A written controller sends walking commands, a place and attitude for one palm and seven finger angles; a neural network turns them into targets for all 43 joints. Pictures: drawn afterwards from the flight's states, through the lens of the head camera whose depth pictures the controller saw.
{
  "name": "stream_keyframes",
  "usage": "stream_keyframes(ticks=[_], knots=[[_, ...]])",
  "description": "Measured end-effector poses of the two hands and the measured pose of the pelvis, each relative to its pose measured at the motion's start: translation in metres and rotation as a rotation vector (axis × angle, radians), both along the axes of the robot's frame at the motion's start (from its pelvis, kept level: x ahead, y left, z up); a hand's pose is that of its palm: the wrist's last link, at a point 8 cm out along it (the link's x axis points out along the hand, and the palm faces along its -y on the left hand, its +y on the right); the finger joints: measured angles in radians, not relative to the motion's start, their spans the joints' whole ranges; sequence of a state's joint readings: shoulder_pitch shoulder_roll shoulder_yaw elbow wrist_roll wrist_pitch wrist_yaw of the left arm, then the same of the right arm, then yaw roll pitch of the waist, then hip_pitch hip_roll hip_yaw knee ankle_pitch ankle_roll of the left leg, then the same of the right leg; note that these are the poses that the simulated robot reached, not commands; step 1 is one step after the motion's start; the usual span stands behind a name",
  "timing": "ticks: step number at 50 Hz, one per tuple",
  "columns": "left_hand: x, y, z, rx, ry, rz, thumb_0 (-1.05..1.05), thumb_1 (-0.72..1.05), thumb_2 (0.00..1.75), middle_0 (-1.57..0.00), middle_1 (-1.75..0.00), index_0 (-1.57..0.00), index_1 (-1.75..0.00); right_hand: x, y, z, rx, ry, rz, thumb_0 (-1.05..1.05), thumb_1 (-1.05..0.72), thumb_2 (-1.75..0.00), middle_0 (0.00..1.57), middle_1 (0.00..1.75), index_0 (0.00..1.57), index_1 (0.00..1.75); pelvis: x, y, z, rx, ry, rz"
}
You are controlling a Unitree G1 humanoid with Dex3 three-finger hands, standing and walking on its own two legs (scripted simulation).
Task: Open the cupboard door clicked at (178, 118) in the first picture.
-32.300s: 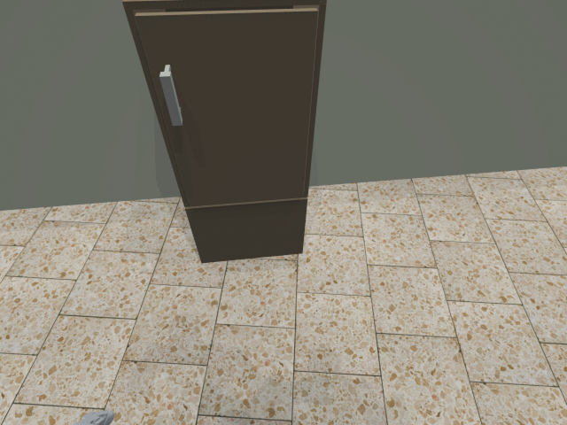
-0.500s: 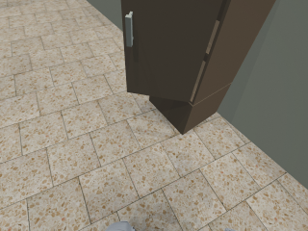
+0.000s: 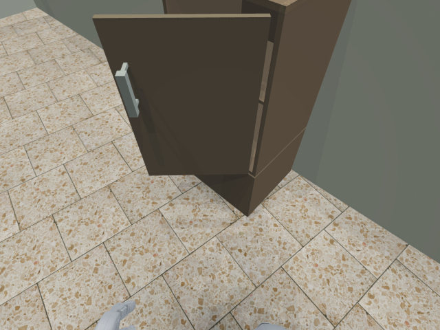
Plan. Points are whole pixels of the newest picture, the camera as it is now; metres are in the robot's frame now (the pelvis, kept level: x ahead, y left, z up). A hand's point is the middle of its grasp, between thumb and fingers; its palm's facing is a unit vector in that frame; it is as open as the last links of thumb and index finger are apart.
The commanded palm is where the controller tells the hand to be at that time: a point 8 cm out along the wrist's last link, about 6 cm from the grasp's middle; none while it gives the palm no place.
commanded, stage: take the last steps up to it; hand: left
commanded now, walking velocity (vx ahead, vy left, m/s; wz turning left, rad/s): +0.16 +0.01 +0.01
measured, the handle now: (129, 90) +0.67 +0.24 +0.04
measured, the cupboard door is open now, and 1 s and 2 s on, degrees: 44 44 44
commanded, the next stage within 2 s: come to a stop and stand still in 0.02 s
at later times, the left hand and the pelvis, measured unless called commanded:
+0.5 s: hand out of the picture +0.12 +0.21 -0.18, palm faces +0.06 -0.98 -0.21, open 7.3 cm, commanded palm none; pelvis +0.10 +0.02 +0.00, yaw +0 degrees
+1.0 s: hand out of the picture +0.12 +0.15 -0.17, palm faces +0.01 -0.98 -0.22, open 7.3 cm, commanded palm none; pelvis +0.07 -0.03 +0.00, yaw -1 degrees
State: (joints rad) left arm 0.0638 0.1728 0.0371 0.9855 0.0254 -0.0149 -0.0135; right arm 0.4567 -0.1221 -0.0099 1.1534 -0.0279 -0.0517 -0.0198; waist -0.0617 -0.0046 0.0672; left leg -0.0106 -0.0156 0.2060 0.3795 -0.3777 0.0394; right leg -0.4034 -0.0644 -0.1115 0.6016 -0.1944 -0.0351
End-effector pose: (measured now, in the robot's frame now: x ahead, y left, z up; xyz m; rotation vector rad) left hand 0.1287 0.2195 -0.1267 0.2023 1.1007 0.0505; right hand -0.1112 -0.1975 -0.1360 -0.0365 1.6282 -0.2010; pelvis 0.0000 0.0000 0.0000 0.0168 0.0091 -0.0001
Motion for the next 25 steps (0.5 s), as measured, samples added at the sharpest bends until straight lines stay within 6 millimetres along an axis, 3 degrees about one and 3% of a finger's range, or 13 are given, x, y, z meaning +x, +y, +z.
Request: stream_keyframes(ticks=[2,5,7,11,16,21,25], knots=[[0.017,-0.010,-0.005,-0.005,-0.025,0.001,0.00,0.92,0.90,-0.20,-0.30,-0.20,-0.30,0.006,-0.002,-0.006,0.017,0.040,-0.015,0.00,-0.91,-0.89,0.20,0.30,0.20,0.30,0.015,-0.007,-0.007,-0.004,-0.004,0.006],[0.018,-0.020,-0.007,-0.022,-0.014,0.031,0.00,0.91,0.90,-0.20,-0.30,-0.20,-0.30,0.035,-0.009,-0.007,0.016,0.040,-0.010,0.00,-0.91,-0.89,0.20,0.30,0.20,0.30,0.031,-0.011,-0.004,-0.015,-0.016,0.011],[0.010,-0.022,-0.007,-0.027,0.024,0.076,0.00,0.92,0.90,-0.20,-0.30,-0.20,-0.30,0.068,-0.016,-0.006,0.003,-0.006,0.005,0.01,-0.91,-0.89,0.20,0.30,0.20,0.30,0.042,-0.011,0.000,-0.020,-0.014,0.014],[0.008,-0.001,-0.003,0.014,0.057,0.134,-0.04,0.97,0.90,-0.21,-0.30,-0.20,-0.30,0.144,-0.023,-0.002,-0.026,-0.142,0.058,0.00,-0.91,-0.89,0.20,0.29,0.19,0.30,0.061,-0.009,0.007,-0.023,-0.003,0.022],[-0.002,0.018,-0.018,0.009,0.161,0.145,-0.03,0.95,0.90,-0.20,-0.30,-0.20,-0.30,0.221,-0.028,-0.003,-0.095,-0.275,0.112,0.02,-0.94,-0.89,0.20,0.29,0.19,0.30,0.086,0.008,0.000,-0.046,-0.015,0.008],[-0.009,0.031,-0.027,0.003,0.241,0.174,-0.01,0.93,0.90,-0.20,-0.30,-0.20,-0.30,0.271,-0.023,0.005,-0.131,-0.349,0.162,0.01,-0.93,-0.89,0.20,0.29,0.19,0.30,0.098,0.018,-0.002,-0.023,-0.004,0.002],[-0.015,0.035,-0.021,0.019,0.279,0.172,0.00,0.92,0.90,-0.20,-0.30,-0.20,-0.30,0.294,-0.021,0.008,-0.129,-0.395,0.183,0.01,-0.92,-0.89,0.20,0.29,0.20,0.30,0.095,0.018,0.001,-0.025,0.012,-0.003]])
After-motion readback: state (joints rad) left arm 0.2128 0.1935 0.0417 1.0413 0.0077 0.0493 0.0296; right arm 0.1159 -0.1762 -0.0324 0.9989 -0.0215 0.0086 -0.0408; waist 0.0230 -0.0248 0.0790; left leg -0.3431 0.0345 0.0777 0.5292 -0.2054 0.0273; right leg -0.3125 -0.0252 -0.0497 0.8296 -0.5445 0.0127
